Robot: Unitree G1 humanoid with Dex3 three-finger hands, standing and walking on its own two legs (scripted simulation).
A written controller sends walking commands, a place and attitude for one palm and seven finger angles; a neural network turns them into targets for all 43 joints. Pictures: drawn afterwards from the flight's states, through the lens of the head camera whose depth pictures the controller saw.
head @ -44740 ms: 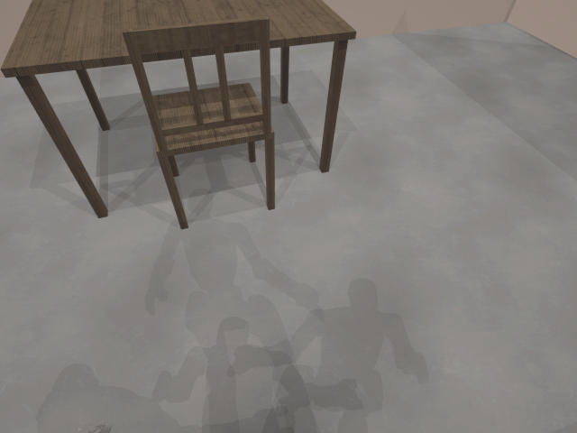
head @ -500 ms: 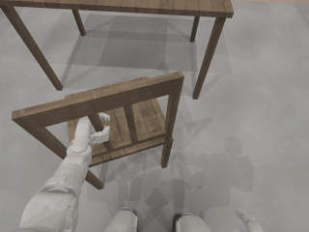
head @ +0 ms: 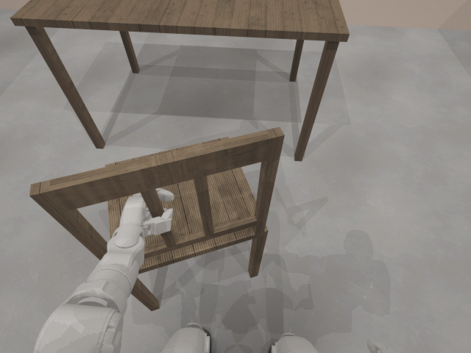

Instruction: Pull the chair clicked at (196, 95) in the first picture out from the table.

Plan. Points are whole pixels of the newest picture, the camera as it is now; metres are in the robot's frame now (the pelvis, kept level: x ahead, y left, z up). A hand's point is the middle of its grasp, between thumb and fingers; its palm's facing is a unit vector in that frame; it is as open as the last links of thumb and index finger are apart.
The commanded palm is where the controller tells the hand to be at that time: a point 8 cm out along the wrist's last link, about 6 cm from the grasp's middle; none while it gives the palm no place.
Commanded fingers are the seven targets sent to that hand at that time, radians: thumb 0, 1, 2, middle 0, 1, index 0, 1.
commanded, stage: step backward, pulling the chair out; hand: left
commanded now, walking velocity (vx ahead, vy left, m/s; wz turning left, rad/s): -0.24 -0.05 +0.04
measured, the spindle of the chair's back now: (160, 219) +0.39 +0.17 -0.09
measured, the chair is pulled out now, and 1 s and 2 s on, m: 0.56 0.59 0.59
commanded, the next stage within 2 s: stop walking, hand still on the chair in 0.14 s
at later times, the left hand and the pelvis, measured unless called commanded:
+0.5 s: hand (162, 230) +0.34 +0.15 -0.05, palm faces +0.05 -0.98 -0.19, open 5.6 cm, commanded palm +0.32 +0.20 -0.03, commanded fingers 0.00 0.90 0.90 -0.50 -1.45 -0.50 -1.45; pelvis +0.02 +0.00 +0.02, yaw +0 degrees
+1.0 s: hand (163, 230) +0.34 +0.15 -0.04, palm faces +0.10 -0.98 -0.19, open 5.7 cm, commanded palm +0.32 +0.19 -0.03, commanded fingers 0.00 0.90 0.90 -0.50 -1.45 -0.50 -1.45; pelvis +0.07 -0.02 +0.03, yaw -1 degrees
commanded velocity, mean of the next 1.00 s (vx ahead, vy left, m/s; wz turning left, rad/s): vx -0.05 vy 0.01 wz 0.01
